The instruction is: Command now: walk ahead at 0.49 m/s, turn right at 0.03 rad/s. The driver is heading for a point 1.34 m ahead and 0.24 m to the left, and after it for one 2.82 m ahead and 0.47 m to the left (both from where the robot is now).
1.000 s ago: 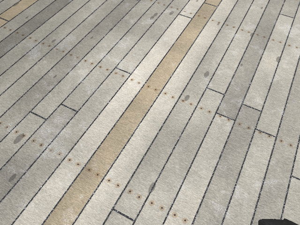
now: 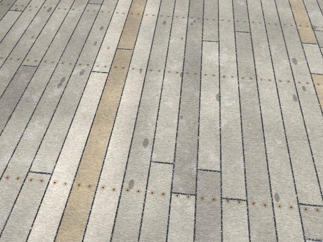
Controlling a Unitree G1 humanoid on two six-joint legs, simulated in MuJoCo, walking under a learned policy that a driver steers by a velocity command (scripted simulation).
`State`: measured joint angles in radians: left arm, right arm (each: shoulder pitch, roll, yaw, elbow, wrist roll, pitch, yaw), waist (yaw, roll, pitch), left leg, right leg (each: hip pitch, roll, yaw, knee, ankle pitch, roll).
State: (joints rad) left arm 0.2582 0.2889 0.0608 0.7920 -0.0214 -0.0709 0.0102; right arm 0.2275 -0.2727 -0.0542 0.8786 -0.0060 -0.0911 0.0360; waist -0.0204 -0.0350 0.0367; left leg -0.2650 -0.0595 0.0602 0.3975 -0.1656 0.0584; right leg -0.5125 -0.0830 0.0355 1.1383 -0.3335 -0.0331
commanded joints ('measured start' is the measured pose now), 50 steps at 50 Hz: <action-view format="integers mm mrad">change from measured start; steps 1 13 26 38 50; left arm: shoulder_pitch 21 -276 -30 76 -84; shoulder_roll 68 65 74 148 128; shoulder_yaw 17 1 19 42 20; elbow -63 -155 -44 52 -72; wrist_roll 13 3 30 17 19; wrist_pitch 5 -25 -43 -19 -79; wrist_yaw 5 -43 -30 3 -2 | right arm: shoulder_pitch -41 126 45 -242 38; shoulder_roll -134 -194 -94 -43 -147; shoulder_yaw -26 -42 -14 1 -56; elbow -55 13 -45 -179 -185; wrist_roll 6 31 33 24 22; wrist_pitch -24 23 36 30 23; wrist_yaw -10 -34 -34 12 -8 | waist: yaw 33 -49 15 105 -14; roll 103 100 -36 4 40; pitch -21 27 -53 53 -125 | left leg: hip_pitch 47 281 -358 -446 296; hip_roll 290 315 202 149 278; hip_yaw -290 -155 -142 -68 -501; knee -285 -195 710 218 -114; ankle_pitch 13 205 -82 228 134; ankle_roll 202 122 -35 -23 256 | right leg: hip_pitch -112 -96 354 560 -211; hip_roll -80 4 -139 -184 -19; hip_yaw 39 -22 147 -159 51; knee -99 -618 -1000 -998 66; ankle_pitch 84 324 220 426 -27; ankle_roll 23 5 -179 -121 23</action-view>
